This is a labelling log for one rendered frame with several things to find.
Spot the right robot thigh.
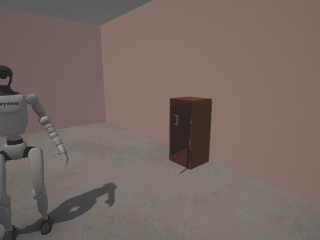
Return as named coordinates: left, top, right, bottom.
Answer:
left=0, top=150, right=11, bottom=209

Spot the robot left hand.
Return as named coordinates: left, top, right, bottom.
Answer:
left=55, top=144, right=69, bottom=166

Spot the cupboard door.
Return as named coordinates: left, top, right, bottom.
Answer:
left=170, top=102, right=191, bottom=156

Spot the robot left forearm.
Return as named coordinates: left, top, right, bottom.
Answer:
left=44, top=116, right=63, bottom=147

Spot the left robot foot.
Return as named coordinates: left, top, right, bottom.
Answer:
left=41, top=215, right=52, bottom=235

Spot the left robot upper arm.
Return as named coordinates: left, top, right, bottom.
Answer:
left=22, top=93, right=50, bottom=126

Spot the handle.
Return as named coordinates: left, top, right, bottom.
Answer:
left=174, top=115, right=179, bottom=126

